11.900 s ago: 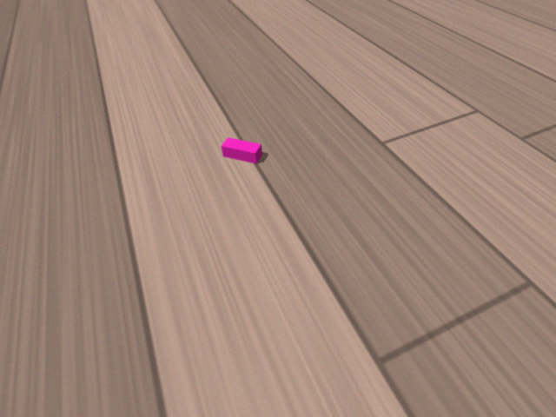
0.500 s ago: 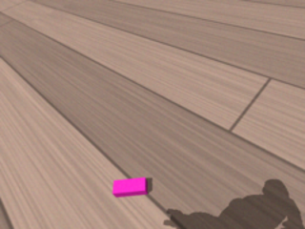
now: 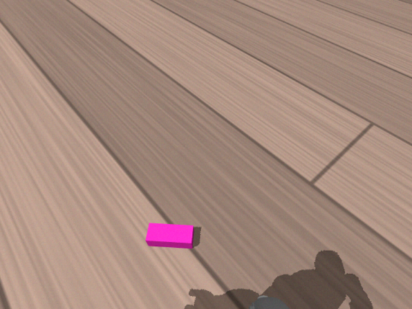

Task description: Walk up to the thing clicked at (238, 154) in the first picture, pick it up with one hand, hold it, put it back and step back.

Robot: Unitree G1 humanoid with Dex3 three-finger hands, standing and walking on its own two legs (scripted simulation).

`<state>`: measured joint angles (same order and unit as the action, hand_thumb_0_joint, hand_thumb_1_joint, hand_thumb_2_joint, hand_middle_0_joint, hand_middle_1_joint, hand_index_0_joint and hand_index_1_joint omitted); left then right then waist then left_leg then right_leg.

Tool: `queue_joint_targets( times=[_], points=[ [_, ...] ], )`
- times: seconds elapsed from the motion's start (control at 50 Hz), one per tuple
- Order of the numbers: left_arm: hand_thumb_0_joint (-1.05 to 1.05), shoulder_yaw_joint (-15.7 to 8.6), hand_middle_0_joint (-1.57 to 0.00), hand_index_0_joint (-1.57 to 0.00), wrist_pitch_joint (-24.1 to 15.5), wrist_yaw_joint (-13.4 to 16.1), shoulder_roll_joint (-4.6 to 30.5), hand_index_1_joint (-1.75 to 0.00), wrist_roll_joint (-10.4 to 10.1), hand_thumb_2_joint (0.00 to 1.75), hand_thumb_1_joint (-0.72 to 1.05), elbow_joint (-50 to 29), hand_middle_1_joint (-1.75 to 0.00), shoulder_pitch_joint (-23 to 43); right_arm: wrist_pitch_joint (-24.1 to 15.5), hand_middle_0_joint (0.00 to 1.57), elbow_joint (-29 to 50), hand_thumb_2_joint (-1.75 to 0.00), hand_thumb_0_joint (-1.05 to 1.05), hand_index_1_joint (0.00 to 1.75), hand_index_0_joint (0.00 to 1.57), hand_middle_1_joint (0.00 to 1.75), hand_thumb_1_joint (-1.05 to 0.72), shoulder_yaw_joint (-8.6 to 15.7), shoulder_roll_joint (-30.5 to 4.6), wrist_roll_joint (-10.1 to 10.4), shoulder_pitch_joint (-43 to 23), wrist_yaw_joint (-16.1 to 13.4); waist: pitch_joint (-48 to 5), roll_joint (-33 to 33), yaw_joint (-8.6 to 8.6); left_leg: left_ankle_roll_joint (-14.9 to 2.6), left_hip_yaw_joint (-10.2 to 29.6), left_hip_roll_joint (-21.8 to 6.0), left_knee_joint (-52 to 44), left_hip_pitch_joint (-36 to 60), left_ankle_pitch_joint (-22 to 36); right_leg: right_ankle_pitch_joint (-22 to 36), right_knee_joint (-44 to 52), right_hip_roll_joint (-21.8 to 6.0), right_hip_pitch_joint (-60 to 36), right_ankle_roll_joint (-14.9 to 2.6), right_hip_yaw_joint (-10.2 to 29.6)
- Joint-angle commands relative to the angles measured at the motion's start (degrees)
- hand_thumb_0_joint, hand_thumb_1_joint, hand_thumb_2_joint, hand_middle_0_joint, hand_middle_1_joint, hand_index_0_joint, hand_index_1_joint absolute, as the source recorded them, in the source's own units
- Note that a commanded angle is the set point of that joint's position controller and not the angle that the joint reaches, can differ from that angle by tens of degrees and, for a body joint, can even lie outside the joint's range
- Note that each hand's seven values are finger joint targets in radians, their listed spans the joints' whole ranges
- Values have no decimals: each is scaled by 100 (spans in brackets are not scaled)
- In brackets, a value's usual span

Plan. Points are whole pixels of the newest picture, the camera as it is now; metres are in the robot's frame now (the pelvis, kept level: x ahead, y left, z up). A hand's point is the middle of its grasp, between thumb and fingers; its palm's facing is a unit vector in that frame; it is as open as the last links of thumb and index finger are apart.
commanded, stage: walk up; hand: left
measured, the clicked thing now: (170, 235) +0.53 +0.21 -0.71
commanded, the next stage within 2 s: stand in 0.20 s
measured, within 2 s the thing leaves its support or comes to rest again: neither
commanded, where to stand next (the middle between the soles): +0.12 -0.05 m, yaw -5 degrees
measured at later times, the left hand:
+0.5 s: hand out of the picture +0.11 +0.25 -0.12, palm faces -0.07 -0.93 -0.36, open 7.4 cm
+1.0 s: hand out of the picture +0.05 +0.26 -0.13, palm faces -0.08 -0.94 -0.33, open 7.4 cm
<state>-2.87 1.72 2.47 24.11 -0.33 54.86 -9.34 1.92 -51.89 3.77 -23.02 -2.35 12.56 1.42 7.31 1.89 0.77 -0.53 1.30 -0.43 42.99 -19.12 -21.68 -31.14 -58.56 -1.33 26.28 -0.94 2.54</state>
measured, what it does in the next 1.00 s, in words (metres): steps on the spot: right foot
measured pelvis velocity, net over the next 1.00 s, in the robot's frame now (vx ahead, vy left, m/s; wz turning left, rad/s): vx -0.03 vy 0.01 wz -0.05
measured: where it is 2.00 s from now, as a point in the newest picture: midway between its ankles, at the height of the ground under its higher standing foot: outside the picture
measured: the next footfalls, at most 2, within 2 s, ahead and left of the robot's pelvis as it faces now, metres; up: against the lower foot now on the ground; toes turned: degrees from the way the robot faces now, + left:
right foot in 0.18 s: +0.02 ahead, -0.12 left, +0.00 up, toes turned -3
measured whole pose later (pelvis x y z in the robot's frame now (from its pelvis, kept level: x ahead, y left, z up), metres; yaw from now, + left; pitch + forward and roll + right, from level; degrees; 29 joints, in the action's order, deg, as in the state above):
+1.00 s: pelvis -0.03 +0.01 +0.03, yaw -3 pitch -3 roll +0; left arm -0.1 -0.4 -0.8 20.2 0.4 66.0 -7.0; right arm -0.5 -66.1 1.0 -19.4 -0.9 6.2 0.9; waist 3.7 0.3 0.5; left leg 0.0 -1.6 -0.6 18.8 -8.9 -7.1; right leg -9.8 -19.3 -0.5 6.7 0.5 -0.4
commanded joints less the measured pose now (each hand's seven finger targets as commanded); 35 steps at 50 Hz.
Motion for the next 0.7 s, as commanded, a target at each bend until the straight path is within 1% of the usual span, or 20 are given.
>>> queue_joint_targets(
  times=[0.0,0.02,0.06,0.1,0.12,0.14,0.16,0.18,0.2,0.22,0.24,0.26,0.28,0.3,0.34,0.38,0.44,0.48,0.54,0.68],
  points=[
    [0,-269,-20,-20,-273,48,1022,-30,-85,90,90,-290,-30,-365,-213,20,468,-90,0,30,20,30,-90,258,-1237,58,-273,-207,-657,-1383,-142,-997,1047,-1053,-1439,677,2368,278,-117,74,292,-70,116],
    [0,-235,-20,-20,-281,-9,996,-30,-48,90,90,-293,-30,-239,-261,20,385,-90,0,30,20,30,-90,275,-1327,68,-93,-206,-818,-1359,-8,-985,1197,-1077,-1486,890,1983,297,409,21,150,-8,53],
    [0,-187,-20,-20,-335,-97,933,-30,41,90,90,-346,-30,-26,-316,20,355,-90,0,30,20,30,-90,300,-1454,58,55,-203,-1046,-1319,169,-1095,1439,-1259,-1501,1312,1442,135,1163,-16,-13,88,-138],
    [0,-172,-20,-20,-370,-128,919,-30,112,90,90,-326,-30,-104,-344,20,400,-90,0,30,20,30,-90,328,-1567,66,81,-208,-1044,-1230,185,-1198,1465,-1413,-1451,1282,1248,71,1728,66,-246,34,-299],
    [0,-183,-20,-20,-391,-131,890,-30,136,90,90,-264,-30,-210,-348,20,411,-90,0,30,20,30,-90,322,-1605,79,13,-204,-995,-1157,92,-1226,1438,-1466,-1340,1121,1376,265,2140,118,-520,-12,-376],
    [0,-191,-20,-20,-417,-133,880,-30,164,90,90,-188,-30,-299,-353,20,410,-90,0,30,20,30,-90,298,-1578,109,-19,-197,-962,-995,6,-1121,1254,-1355,-1151,1001,1662,621,2752,184,-848,-84,-437],
    [0,-211,-20,-20,-454,-129,874,-30,197,90,90,-118,-30,-417,-360,20,429,-90,0,30,20,30,-90,244,-1472,160,-126,-192,-966,-860,-133,-926,1000,-1223,-876,729,1996,1192,3282,188,-1334,-164,-400],
    [0,-98,-20,-20,-559,-105,932,-30,109,90,90,-157,-30,-369,-374,20,447,-90,0,30,20,30,-90,108,-830,226,-377,-194,-1183,-456,-154,-396,718,-790,-414,292,2736,3503,3651,-716,-2246,-224,710],
    [0,-184,-20,-20,-599,-89,1318,-30,142,90,90,-140,-30,-291,-372,20,517,-90,0,30,20,30,-90,44,-637,297,-387,-207,-1222,200,-17,-63,209,-235,-328,-72,1884,4592,3382,-1338,-2372,-596,1494],
    [0,-199,-20,-20,-573,-102,1484,-30,122,90,90,-68,-30,-72,-366,20,436,-90,0,30,20,30,-90,31,-804,284,-456,-259,-1129,259,20,-128,87,-330,-851,465,993,4551,3104,-1460,-1731,-938,1382],
    [0,-131,-20,-20,-537,-136,1245,-30,117,90,90,-30,-30,233,-398,20,262,-90,0,30,20,30,-90,56,-959,262,-435,-266,-842,342,139,-172,222,-401,-1195,1025,1513,4063,3021,-1113,-1130,-733,1169],
    [0,-51,-20,-20,-528,-166,928,-30,61,90,90,-49,-30,284,-435,20,137,-90,0,30,20,30,-90,115,-1156,225,-511,-234,-959,46,75,-239,432,-543,-1308,1376,2315,4123,2979,-773,-1285,-429,618],
    [0,13,-20,-20,-505,-161,723,-30,16,90,90,-24,-30,203,-441,20,69,-90,0,30,20,30,-90,103,-1118,202,-648,-191,-1034,107,-37,-297,388,-567,-1210,1232,2862,4254,3050,-565,-1676,-216,270],
    [0,24,-20,-20,-523,-139,716,-30,-2,90,90,-20,-30,53,-443,20,63,-90,0,30,20,30,-90,99,-1097,176,-672,-178,-1248,246,-90,-334,330,-592,-1112,1353,3319,4832,3063,-557,-1913,-133,254],
    [0,2,-20,-20,-497,-136,884,-30,2,90,90,75,-30,138,-406,20,-78,-90,0,30,20,30,-90,23,-900,217,-534,-183,-1079,353,-6,-248,284,-551,-1507,1339,2918,4504,3224,-602,-1857,-168,339],
    [0,-2,-20,-20,-448,-137,826,-30,13,90,90,104,-30,196,-387,20,-184,-90,0,30,20,30,-90,-2,-923,216,-665,-199,-1193,197,-67,-217,256,-566,-1626,1372,2934,4548,3332,-619,-2090,-153,307],
    [0,35,-20,-20,-418,-147,810,-30,46,90,90,148,-30,440,-340,20,-325,-90,0,30,20,30,-90,-58,-805,246,-895,-164,-956,226,-31,-129,296,-531,-2014,1472,2178,3309,3843,-654,-1810,-128,407],
    [0,36,-20,-20,-403,-156,798,-30,42,90,90,213,-30,560,-327,20,-440,-90,0,30,20,30,-90,-75,-796,228,-961,-148,-892,102,-30,-114,337,-572,-2228,1435,1868,2740,4035,-606,-1802,-79,388],
    [0,24,-20,-20,-398,-172,820,-30,54,90,90,320,-30,622,-362,20,-585,-90,0,30,20,30,-90,-73,-814,205,-1054,-138,-637,-67,-53,-72,391,-599,-2508,1215,1532,2232,4197,-578,-1801,-51,357],
    [0,1,-20,-20,-419,-238,801,-30,58,90,90,529,-30,653,-445,20,-799,-90,0,30,20,30,-90,-66,-831,183,-1203,-123,-698,-360,-116,-31,444,-670,-2781,1182,1226,1990,4326,-574,-1884,-23,345]
  ],
)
